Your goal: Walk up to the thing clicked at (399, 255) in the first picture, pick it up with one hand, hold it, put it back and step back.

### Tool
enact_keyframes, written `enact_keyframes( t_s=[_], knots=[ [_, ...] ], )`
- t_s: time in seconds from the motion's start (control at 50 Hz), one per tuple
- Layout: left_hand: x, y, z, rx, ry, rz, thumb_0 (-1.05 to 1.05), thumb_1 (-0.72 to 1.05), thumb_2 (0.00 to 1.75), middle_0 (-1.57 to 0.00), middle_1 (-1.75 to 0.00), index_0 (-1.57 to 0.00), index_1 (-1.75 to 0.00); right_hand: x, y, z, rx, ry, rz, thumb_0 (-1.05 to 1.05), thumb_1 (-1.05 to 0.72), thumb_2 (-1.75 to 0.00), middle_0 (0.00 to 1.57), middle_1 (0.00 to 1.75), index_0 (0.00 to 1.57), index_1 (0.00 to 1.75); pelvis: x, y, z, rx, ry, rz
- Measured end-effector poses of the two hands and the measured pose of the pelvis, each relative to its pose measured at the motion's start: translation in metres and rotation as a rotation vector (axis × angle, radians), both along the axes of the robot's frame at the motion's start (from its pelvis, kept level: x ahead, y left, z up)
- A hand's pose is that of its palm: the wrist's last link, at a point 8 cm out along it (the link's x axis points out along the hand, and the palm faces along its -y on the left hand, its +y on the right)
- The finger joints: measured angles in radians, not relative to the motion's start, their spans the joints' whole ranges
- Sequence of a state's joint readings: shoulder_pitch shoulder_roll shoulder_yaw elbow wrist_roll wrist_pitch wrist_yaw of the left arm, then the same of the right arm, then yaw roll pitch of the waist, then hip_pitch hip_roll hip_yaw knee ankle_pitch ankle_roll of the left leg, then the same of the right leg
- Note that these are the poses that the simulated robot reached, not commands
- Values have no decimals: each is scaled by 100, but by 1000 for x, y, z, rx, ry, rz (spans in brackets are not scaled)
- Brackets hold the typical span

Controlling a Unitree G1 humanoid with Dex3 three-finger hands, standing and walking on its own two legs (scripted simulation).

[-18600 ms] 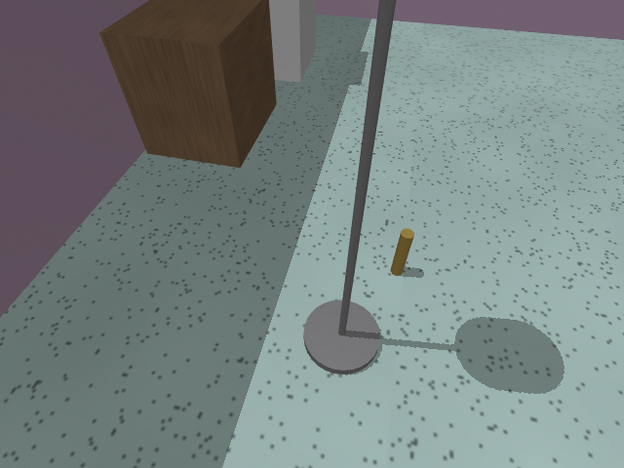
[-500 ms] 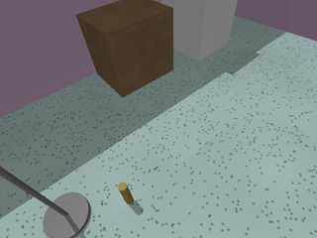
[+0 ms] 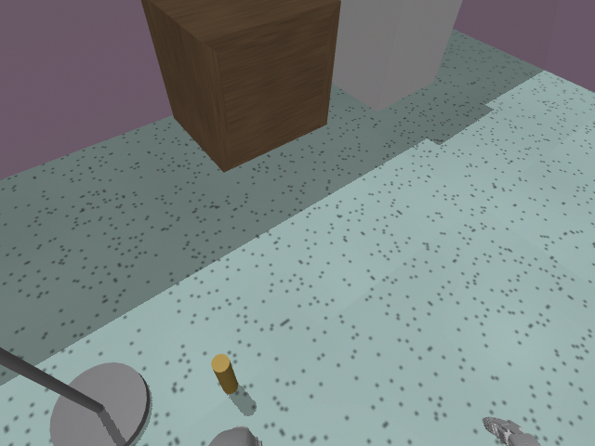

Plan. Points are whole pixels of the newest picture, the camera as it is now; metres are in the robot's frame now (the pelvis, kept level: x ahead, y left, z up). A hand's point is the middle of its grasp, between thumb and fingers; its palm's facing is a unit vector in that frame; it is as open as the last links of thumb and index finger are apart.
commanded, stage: walk up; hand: left
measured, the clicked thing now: (225, 375) +0.38 +0.21 -0.64
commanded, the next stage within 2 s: none
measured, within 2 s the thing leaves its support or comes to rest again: neither
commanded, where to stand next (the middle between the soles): +0.09 +0.00 m, yaw +1 degrees
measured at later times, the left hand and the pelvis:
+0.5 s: hand out of the picture +0.12 +0.25 -0.12, palm faces -0.03 -0.93 -0.36, open 7.4 cm; pelvis +0.03 +0.00 +0.03, yaw +0 degrees
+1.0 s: hand out of the picture +0.11 +0.25 -0.13, palm faces -0.03 -0.94 -0.33, open 7.4 cm; pelvis +0.03 +0.00 +0.03, yaw +0 degrees
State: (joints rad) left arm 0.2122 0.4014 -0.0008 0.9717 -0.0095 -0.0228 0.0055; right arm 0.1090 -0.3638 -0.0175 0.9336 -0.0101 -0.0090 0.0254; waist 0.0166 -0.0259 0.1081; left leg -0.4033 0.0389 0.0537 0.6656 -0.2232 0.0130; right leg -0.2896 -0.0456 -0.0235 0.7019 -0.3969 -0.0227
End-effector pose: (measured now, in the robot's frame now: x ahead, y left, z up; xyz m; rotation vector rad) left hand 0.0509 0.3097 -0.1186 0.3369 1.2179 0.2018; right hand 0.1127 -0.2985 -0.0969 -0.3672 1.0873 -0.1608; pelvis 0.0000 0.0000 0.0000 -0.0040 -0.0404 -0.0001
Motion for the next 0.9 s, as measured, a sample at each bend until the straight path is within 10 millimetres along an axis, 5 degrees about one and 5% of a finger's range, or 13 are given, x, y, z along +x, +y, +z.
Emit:
enact_keyframes(
  t_s=[0.26,0.58,0.9],
  knots=[
    [15,-6,22,9,33,24,1,90,90,-20,-30,-20,-30,16,6,-3,62,53,-30,0,-91,-90,20,30,21,29,21,-4,18,-6,-3,-3],
    [70,-15,32,-17,-39,-22,1,90,90,-20,-30,-20,-30,-6,-8,8,33,107,-104,0,-91,-90,20,30,21,29,26,-3,28,-3,-7,-8],
    [62,-16,27,-32,13,-12,1,90,90,-20,-30,-20,-30,-22,-3,6,34,154,-123,0,-91,-90,20,30,21,29,31,-1,30,-3,4,-7]
  ],
)
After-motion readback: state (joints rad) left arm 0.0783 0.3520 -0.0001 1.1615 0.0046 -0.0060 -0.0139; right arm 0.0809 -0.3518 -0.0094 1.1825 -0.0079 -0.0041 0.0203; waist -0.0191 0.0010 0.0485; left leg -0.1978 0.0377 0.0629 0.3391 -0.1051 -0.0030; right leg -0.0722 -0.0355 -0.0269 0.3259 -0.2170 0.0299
